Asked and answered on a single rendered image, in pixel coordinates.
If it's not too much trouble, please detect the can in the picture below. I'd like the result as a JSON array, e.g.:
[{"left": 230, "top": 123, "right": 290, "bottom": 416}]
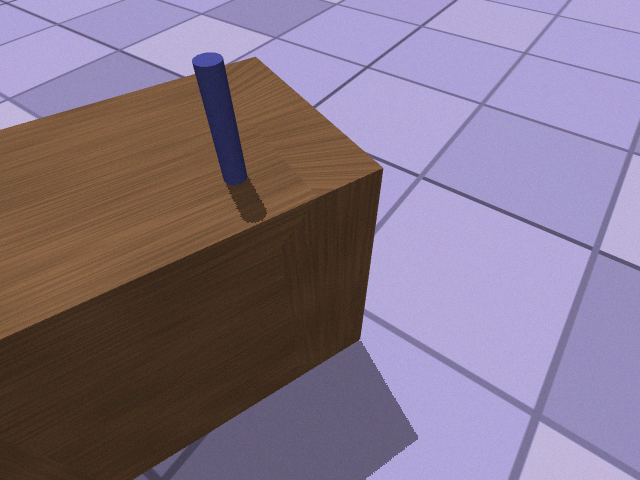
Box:
[{"left": 192, "top": 52, "right": 247, "bottom": 185}]

